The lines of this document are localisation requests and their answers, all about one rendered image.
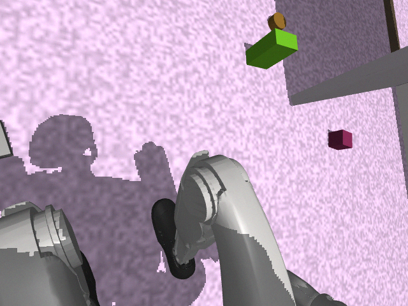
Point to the right robot hand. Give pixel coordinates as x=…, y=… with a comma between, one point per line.
x=303, y=292

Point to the right robot arm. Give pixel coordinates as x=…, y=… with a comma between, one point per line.
x=326, y=300

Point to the right robot foot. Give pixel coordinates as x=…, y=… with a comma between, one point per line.
x=164, y=226

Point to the left robot foot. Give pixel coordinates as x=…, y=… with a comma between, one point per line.
x=90, y=281

